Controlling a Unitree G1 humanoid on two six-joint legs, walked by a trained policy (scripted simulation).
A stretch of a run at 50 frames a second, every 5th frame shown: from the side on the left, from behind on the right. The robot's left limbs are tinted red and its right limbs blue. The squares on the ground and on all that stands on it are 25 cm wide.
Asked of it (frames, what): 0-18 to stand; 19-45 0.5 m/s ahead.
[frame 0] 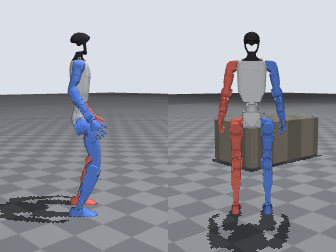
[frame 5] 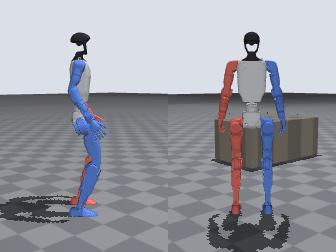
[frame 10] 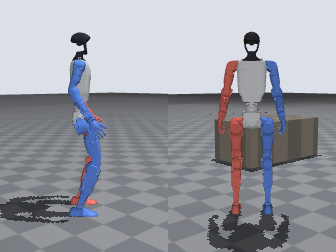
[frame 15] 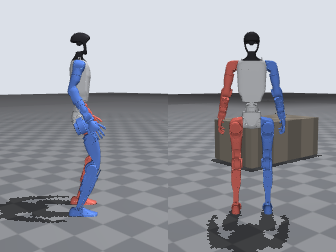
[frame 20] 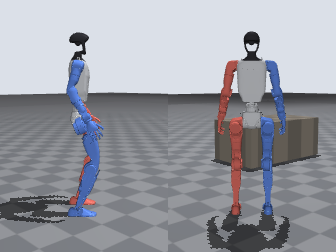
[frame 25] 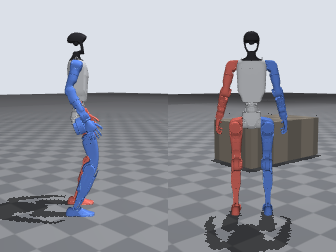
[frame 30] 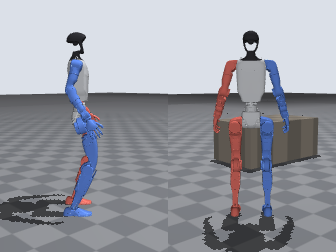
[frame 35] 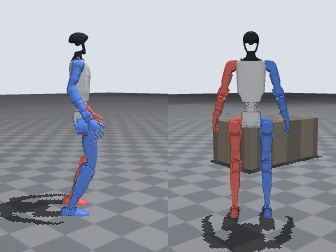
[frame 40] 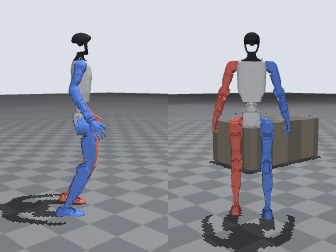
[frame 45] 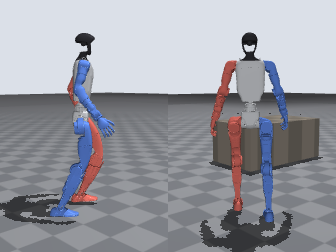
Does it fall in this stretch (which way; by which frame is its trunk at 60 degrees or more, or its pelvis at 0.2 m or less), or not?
no
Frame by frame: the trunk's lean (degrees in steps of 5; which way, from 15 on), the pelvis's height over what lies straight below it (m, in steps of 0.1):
0: 0, 0.8
5: 0, 0.8
10: 0, 0.8
15: 0, 0.8
20: 0, 0.8
25: 0, 0.8
30: 5, 0.8
35: 5, 0.8
40: 0, 0.8
45: 5, 0.8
